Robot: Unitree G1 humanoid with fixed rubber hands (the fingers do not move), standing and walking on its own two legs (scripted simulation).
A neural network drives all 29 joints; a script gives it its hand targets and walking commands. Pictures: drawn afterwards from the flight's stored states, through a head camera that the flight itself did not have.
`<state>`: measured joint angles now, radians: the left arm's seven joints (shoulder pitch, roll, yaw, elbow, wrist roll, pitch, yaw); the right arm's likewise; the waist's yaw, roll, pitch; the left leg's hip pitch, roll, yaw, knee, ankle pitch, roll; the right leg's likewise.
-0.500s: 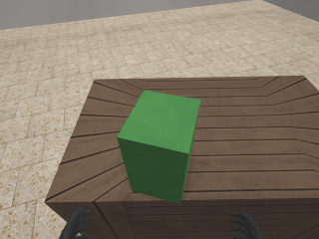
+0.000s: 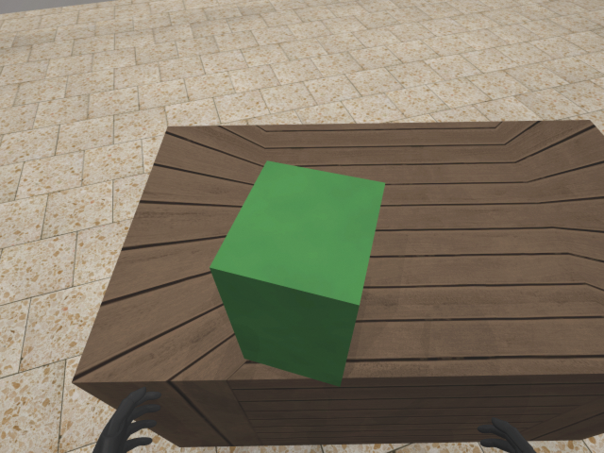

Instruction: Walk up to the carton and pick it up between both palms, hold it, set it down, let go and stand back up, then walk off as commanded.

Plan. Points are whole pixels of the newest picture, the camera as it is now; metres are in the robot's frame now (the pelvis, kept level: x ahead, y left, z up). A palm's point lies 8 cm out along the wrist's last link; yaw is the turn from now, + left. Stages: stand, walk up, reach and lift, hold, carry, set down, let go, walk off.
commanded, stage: stand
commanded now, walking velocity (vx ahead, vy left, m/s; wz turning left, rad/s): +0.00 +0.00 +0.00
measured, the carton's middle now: (306, 281) +0.37 +0.01 +0.00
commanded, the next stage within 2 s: walk off in 0.38 s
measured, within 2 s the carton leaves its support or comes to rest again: neither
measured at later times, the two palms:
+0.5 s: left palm out of the picture +0.12 +0.26 -0.06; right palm out of the picture +0.08 -0.28 -0.09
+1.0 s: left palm out of the picture +0.05 +0.29 -0.09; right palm out of the picture +0.00 -0.30 -0.09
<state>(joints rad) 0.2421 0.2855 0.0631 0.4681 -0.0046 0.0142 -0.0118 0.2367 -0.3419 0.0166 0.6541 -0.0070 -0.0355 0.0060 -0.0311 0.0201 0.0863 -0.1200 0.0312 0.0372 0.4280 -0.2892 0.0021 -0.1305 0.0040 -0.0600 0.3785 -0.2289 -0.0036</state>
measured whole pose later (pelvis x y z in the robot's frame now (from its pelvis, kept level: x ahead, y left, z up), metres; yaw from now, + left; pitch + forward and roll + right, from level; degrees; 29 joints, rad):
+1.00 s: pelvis -0.10 +0.00 -0.01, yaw +0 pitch -2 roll -1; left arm 0.25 0.39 0.06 0.53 0.00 0.02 -0.01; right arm 0.24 -0.40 0.02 0.66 -0.01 0.04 0.02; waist -0.03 0.00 0.11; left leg -0.29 0.03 0.03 0.77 -0.47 0.00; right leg -0.34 0.00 -0.06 0.50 -0.14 -0.04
